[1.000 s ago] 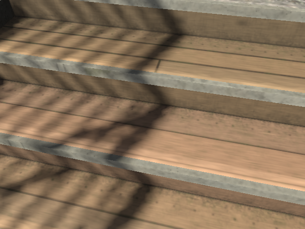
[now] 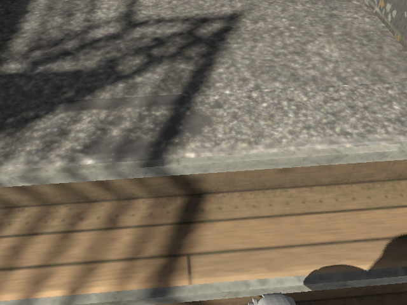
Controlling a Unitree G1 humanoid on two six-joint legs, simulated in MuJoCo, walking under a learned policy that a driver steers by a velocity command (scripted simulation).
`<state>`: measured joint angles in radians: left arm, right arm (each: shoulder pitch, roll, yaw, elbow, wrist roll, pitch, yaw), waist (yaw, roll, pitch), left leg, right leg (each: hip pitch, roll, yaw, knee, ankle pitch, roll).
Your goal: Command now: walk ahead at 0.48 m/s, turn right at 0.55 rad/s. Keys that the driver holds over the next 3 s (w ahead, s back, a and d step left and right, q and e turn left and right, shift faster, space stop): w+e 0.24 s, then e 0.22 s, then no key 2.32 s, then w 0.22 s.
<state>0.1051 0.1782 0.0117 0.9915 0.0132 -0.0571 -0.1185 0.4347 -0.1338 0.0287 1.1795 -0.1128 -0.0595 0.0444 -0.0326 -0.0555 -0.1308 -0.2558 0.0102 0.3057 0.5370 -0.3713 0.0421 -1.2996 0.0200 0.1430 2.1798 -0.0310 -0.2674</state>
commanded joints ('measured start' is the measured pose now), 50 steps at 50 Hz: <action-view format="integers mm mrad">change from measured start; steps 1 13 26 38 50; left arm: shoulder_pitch -156 -137 100 171 273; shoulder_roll -39 27 11 254 126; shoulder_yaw -43 -7 -4 59 56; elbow -108 -223 -21 -159 -27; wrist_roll -3 -24 78 -40 20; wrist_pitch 7 58 -48 -89 1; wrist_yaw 23 28 76 48 52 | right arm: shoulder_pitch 69 50 -268 -592 -603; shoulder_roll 17 -282 -63 -110 -28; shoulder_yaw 27 -37 -16 -20 -2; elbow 14 -59 -323 -505 -392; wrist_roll -36 42 113 93 100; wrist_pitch -19 -91 -14 44 -72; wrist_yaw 8 33 -2 -7 -11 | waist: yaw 8 170 -53 11 124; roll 87 283 9 -76 56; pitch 79 15 -41 -32 -48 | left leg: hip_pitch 240 357 -914 -405 -428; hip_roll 267 344 -11 -75 62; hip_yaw -214 25 -372 -132 -430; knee -275 -131 1646 581 10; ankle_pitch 277 1868 46 -15 132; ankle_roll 157 123 60 -27 58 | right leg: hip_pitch -324 570 841 1044 641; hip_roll -39 110 -99 -198 -13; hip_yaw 6 -337 52 81 105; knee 65 -1084 -1774 -1828 -650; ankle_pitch -66 -279 359 859 15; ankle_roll -102 60 34 29 326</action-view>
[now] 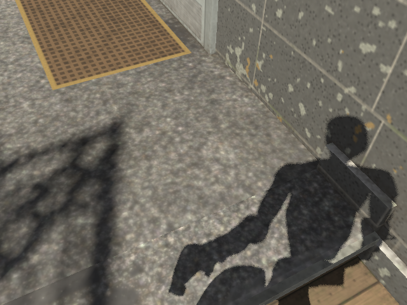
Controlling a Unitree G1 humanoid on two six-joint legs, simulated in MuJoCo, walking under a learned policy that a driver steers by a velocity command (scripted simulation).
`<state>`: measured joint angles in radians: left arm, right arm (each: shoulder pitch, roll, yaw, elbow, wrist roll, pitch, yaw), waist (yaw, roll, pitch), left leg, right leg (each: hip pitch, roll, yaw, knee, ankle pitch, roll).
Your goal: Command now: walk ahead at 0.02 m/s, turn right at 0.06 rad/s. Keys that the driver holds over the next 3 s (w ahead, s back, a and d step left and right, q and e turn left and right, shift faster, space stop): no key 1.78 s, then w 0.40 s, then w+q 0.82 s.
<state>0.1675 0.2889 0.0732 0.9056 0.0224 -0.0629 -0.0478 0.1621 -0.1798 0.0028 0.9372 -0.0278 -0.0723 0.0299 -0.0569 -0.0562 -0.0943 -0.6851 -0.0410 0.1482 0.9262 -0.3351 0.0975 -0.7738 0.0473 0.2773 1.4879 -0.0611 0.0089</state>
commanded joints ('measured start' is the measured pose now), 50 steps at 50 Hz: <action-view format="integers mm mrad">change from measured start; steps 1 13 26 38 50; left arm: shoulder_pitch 214 83 386 287 281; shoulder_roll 43 -40 -146 -159 -122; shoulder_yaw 3 -7 -31 -71 -47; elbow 66 -137 -9 -28 -68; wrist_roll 19 22 -50 -14 10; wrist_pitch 2 78 81 -10 24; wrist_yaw -27 112 95 128 143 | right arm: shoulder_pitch -329 110 68 27 30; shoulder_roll -12 -41 -8 70 50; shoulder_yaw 21 -73 -69 -50 -39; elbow -153 -10 -46 -126 -83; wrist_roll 20 -5 -28 -25 22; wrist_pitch -71 -13 76 149 159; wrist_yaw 6 -92 -140 -62 -96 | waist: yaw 146 34 103 22 110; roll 59 153 81 25 -212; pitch -79 46 39 123 131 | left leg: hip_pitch -2 315 65 -223 329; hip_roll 108 307 167 48 3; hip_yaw -221 -563 -232 -203 -97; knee -375 -321 171 1004 -293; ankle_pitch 104 -208 138 145 -270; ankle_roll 3 165 20 -90 -79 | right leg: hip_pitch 153 -119 706 565 618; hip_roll -40 -70 -91 -305 -274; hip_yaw -48 -194 -415 -59 -73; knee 29 86 -1231 -1199 -1238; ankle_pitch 37 -74 395 -32 -6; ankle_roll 70 -10 -40 -200 -223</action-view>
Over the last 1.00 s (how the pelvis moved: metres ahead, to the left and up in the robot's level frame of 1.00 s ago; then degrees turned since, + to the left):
0.40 0.00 0.27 -22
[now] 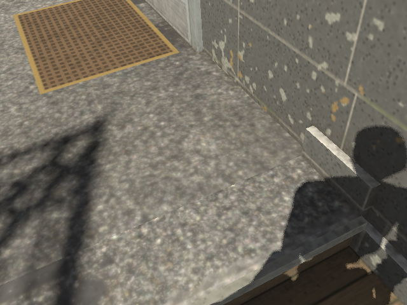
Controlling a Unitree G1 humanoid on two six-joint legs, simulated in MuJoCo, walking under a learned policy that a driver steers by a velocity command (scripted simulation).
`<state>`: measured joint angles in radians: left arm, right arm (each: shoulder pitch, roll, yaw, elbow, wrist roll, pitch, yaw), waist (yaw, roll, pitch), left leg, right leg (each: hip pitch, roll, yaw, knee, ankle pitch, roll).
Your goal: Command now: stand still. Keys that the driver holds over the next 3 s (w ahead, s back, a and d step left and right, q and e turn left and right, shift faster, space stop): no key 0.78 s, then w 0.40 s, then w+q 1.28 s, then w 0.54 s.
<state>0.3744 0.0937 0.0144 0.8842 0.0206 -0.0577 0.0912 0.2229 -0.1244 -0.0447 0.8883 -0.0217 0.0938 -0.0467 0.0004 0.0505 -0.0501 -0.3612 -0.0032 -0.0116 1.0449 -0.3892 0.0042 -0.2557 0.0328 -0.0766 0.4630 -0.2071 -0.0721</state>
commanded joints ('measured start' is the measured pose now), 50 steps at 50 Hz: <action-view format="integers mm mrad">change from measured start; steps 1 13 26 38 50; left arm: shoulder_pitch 116 75 131 127 -130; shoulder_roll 85 48 42 34 95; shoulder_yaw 21 30 1 -13 44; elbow -31 49 119 144 -49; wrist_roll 5 -2 -3 -7 18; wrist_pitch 36 42 49 61 3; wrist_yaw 1 -59 -51 -43 -96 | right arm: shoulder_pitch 30 190 277 301 373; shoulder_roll -3 -15 -19 -5 -151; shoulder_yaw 9 38 37 44 -32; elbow -1 11 26 68 144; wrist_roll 23 16 5 10 3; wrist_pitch -15 -127 -120 -129 -145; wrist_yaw -27 -31 -14 -8 -26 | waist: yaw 62 26 15 16 -57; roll -304 9 -48 -48 6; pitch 77 144 163 158 201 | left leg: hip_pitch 81 91 84 96 356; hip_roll -19 125 103 97 316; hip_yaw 59 -158 -142 -127 -429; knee -563 -802 -787 -768 -925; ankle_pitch -117 95 82 197 -225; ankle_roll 30 93 106 92 349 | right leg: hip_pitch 119 64 30 47 -738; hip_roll -266 -127 -147 -156 -106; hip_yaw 302 115 121 120 60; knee -187 -142 -147 -133 1058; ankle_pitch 169 28 7 42 -200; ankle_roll -140 28 25 29 12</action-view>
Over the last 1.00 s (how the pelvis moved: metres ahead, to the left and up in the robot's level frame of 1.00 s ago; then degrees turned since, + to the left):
-0.03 -0.13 -0.10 -2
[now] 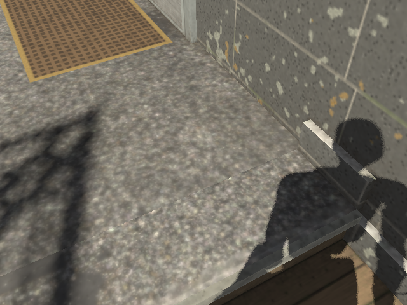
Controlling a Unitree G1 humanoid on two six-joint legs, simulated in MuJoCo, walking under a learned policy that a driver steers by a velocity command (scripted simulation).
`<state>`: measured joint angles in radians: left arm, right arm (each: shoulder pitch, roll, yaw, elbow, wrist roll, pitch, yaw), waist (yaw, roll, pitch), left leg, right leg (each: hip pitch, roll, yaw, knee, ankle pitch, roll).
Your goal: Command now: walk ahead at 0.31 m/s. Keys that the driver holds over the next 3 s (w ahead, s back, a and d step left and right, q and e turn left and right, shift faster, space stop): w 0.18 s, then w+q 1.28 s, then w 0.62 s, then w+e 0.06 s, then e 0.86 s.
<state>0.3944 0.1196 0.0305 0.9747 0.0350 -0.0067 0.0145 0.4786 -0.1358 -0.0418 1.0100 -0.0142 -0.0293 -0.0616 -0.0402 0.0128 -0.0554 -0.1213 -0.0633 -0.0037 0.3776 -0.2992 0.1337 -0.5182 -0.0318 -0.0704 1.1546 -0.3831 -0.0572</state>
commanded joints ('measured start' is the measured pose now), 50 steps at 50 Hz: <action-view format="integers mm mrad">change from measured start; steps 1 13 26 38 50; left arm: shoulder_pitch -179 -736 -348 -25 123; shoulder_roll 46 36 29 87 261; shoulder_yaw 26 -120 -33 -41 -7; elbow -168 -549 -112 88 49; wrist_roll -7 45 40 123 114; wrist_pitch -61 62 -140 -162 -145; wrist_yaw -26 -91 -56 -62 -118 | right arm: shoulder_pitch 126 -42 -237 -548 -283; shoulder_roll -128 -228 -51 -79 -191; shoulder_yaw -32 -6 20 70 60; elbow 36 -2 -237 -418 -250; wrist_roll -17 -45 19 18 49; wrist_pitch -33 -66 -8 32 -21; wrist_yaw -9 179 131 121 144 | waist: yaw -10 116 -51 57 -64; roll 52 133 -76 -24 -124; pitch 191 -82 -84 31 -209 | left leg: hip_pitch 174 -435 -854 -1425 -97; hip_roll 364 321 92 113 -73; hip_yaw -406 -157 -174 -107 -38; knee -240 -463 1532 1792 851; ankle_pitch -246 287 187 -47 75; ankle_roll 199 77 43 92 128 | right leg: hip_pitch -556 -185 -7 532 128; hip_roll -44 -11 -278 -273 -216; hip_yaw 70 22 255 -40 -215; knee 490 167 -684 -932 -440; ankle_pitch -26 -264 390 169 1315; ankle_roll -11 -116 -205 -180 -135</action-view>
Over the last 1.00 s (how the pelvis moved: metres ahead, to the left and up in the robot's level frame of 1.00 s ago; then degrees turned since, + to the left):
0.00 0.03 0.01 1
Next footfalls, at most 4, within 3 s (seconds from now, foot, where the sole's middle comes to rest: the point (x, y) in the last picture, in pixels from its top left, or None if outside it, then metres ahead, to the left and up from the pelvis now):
0.30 right None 0.33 -0.27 -0.62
0.96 left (181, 256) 0.56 0.08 -0.46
1.44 right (193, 147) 0.97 0.03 -0.46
1.98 left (69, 152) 0.97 0.46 -0.46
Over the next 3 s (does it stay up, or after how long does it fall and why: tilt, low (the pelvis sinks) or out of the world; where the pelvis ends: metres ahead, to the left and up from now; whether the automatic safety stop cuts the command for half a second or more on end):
stays up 1.17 0.52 0.31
